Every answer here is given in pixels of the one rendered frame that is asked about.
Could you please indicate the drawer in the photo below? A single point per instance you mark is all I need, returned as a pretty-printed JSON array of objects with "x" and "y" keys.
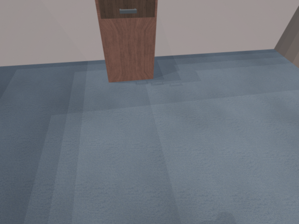
[{"x": 110, "y": 9}]

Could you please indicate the cabinet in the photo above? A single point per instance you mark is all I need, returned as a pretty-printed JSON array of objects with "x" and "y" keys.
[{"x": 129, "y": 46}]

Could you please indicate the handle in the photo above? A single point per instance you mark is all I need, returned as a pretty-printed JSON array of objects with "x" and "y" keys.
[{"x": 128, "y": 11}]

